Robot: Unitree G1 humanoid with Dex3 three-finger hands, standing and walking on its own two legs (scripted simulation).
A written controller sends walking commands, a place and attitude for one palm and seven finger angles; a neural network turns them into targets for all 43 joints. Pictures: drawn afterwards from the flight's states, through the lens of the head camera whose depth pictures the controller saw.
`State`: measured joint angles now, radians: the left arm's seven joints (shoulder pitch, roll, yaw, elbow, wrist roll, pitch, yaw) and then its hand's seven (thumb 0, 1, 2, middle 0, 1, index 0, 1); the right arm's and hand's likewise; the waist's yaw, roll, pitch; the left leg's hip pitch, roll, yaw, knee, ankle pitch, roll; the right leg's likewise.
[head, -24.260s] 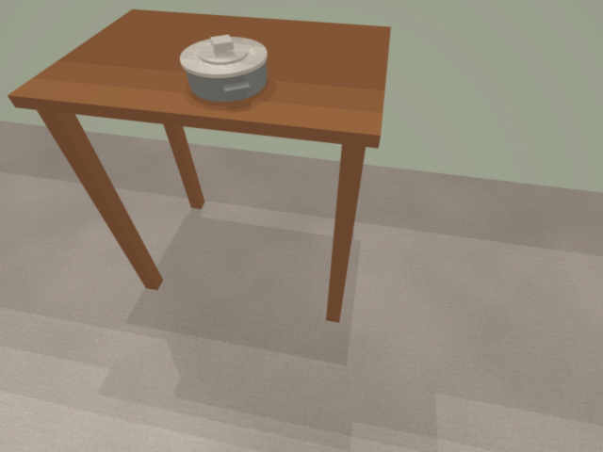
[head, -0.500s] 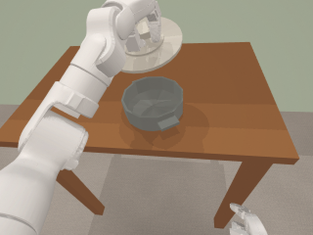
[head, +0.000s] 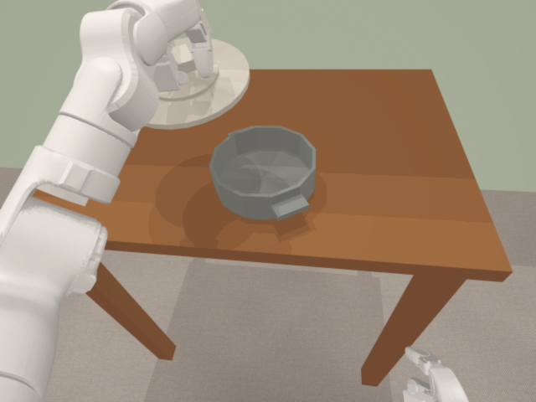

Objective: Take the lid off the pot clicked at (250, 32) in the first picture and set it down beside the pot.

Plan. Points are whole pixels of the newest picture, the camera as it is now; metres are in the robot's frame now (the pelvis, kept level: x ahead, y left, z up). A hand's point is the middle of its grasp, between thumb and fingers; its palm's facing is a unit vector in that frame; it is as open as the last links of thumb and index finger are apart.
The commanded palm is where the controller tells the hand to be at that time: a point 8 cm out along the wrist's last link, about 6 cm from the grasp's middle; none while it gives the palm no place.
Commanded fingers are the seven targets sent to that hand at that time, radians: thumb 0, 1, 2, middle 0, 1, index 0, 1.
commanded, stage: move the lid sideways beside the pot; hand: left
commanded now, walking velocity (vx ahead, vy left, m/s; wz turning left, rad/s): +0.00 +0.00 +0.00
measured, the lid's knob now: (176, 61) +0.48 +0.14 +0.28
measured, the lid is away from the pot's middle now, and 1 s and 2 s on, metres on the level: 0.11 0.23 0.24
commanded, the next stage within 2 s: lower the lid onto the table in 1.42 s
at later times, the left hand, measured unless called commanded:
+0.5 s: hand (139, 62) +0.46 +0.18 +0.29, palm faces -0.10 -0.06 -0.99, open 5.4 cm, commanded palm +0.43 +0.19 +0.37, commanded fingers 0.00 0.59 1.12 -0.83 -0.90 -1.07 -1.00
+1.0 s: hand (82, 70) +0.44 +0.25 +0.29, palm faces -0.10 -0.06 -0.99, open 5.4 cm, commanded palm +0.42 +0.25 +0.37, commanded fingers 0.00 0.59 1.12 -0.83 -0.90 -1.07 -1.00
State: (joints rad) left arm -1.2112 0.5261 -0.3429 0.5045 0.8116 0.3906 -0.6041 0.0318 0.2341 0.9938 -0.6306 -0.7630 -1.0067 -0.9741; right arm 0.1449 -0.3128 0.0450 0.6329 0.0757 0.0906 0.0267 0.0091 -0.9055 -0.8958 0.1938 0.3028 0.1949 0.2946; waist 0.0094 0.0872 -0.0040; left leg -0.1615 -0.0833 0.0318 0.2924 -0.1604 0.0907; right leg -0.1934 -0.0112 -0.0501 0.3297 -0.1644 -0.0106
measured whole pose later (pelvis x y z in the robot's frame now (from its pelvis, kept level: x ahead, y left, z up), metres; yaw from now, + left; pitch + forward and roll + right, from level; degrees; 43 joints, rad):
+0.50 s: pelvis +0.01 +0.02 +0.00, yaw +0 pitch +3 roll -1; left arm -1.22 0.57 -0.30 0.54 0.84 0.36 -0.61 0.03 0.24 0.99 -0.63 -0.76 -1.01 -0.98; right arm 0.18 -0.30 0.05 0.63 0.08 0.09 0.03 0.01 -0.90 -0.90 0.20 0.30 0.20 0.29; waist 0.00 0.08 -0.01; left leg -0.18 -0.10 0.03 0.29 -0.16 0.11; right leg -0.21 -0.03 -0.05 0.31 -0.16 0.00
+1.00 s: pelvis +0.01 +0.02 +0.00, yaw +1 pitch +3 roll -1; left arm -1.16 0.70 -0.23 0.49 0.87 0.34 -0.64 0.03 0.24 0.99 -0.63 -0.76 -1.01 -0.98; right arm 0.18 -0.32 0.04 0.60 0.09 0.12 0.03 0.01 -0.90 -0.90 0.19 0.30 0.20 0.29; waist 0.01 0.07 0.01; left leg -0.19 -0.10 0.02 0.31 -0.17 0.12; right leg -0.20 -0.03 -0.06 0.30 -0.15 0.00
